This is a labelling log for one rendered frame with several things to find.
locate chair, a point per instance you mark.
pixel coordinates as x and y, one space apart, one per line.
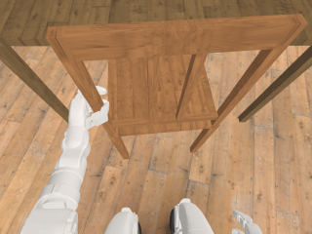
156 76

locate robot thigh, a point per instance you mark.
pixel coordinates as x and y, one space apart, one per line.
190 219
123 223

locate robot right hand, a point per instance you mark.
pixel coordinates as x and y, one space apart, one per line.
246 222

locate table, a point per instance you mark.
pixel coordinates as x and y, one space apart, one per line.
24 23

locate robot right thigh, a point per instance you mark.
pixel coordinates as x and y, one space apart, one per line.
190 219

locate robot left upper arm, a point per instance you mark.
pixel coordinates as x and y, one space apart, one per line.
52 221

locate robot left thigh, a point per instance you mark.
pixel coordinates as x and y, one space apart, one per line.
123 223

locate robot left forearm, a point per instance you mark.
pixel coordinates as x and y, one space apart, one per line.
63 188

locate robot left hand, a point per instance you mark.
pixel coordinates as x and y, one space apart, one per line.
79 111

